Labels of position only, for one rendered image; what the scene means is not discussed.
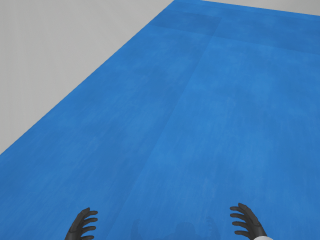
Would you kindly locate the robot left hand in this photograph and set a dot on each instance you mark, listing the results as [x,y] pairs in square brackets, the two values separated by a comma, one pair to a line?
[76,230]

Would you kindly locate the robot right hand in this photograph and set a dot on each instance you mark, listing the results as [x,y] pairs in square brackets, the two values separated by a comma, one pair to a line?
[251,223]

